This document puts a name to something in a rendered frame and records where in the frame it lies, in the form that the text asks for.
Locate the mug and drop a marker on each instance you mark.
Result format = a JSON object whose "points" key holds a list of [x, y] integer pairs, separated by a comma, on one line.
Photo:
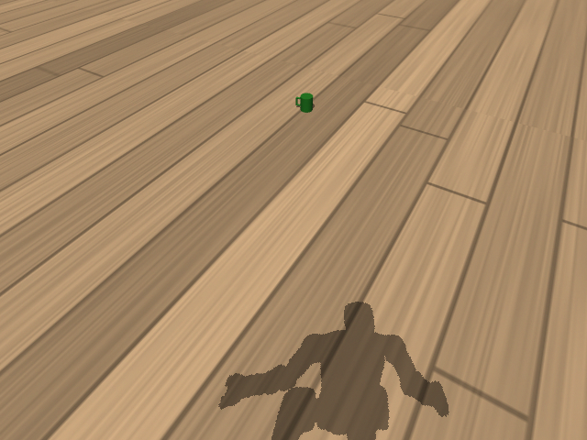
{"points": [[306, 104]]}

